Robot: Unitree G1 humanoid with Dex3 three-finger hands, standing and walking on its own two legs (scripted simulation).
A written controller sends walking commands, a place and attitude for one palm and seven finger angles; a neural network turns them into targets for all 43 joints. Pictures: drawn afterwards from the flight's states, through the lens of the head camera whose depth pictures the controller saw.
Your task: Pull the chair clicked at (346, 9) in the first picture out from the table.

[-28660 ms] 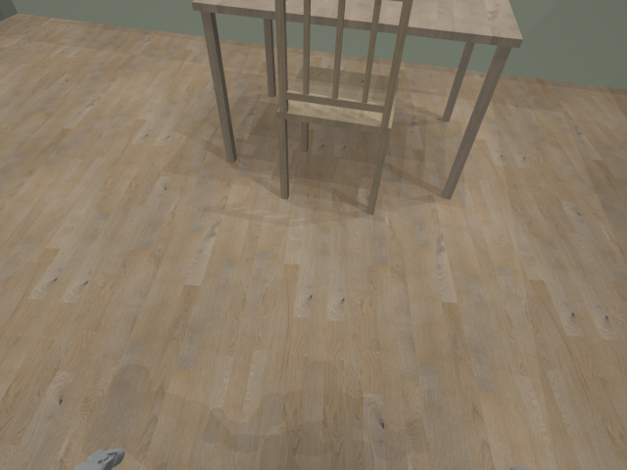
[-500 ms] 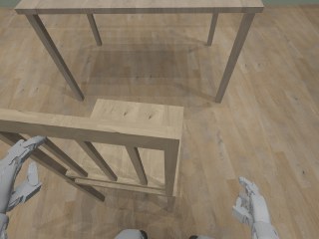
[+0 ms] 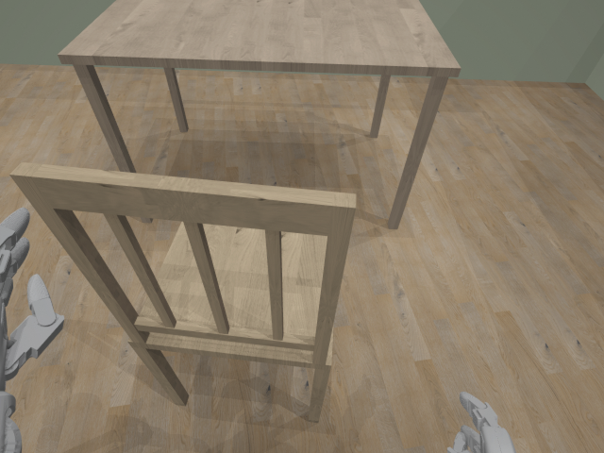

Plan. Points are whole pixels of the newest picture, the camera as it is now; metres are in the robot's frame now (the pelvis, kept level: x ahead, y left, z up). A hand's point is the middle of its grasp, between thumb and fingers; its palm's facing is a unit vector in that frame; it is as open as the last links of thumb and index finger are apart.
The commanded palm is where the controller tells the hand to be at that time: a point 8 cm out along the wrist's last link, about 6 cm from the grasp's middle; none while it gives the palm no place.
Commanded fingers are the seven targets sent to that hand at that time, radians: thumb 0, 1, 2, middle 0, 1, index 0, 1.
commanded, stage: step back with the hand held close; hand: left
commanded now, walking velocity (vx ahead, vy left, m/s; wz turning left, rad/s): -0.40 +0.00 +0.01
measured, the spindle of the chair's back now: (211, 284) +0.38 +0.16 -0.05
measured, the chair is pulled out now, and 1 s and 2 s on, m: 0.58 0.58 0.58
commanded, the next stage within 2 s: stop stepping back and stand still in 0.14 s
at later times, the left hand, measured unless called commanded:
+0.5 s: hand out of the picture +0.13 +0.26 +0.17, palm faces +0.35 -0.82 -0.45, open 7.4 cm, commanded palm +0.07 +0.30 +0.19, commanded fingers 0.00 0.90 0.90 -0.20 -0.30 -0.20 -0.30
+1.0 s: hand out of the picture +0.08 +0.27 +0.19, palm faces +0.42 -0.78 -0.47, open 7.4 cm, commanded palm +0.01 +0.32 +0.19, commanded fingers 0.00 0.90 0.90 -0.20 -0.30 -0.20 -0.30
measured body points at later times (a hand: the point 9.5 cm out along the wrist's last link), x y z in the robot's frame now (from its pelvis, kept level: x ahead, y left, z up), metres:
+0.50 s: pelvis -0.08 +0.01 +0.01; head -0.06 +0.03 +0.46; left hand +0.11 +0.30 +0.19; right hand +0.10 -0.22 -0.05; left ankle +0.00 +0.12 -0.73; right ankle -0.06 -0.14 -0.73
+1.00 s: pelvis -0.12 +0.01 +0.02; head -0.13 +0.03 +0.47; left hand +0.06 +0.31 +0.22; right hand +0.00 -0.22 -0.07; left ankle -0.05 +0.11 -0.72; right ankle -0.15 -0.11 -0.70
